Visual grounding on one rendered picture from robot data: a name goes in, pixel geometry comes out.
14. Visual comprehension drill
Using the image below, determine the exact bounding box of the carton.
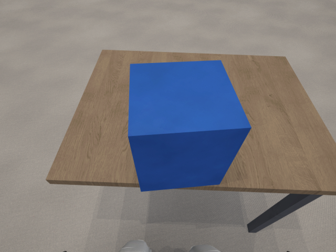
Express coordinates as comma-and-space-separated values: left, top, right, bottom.
128, 60, 251, 192

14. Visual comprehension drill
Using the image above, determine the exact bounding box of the table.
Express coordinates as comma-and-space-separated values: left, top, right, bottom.
46, 50, 336, 233

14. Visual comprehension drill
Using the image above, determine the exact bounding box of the robot left thigh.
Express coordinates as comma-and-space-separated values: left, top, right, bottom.
118, 240, 151, 252

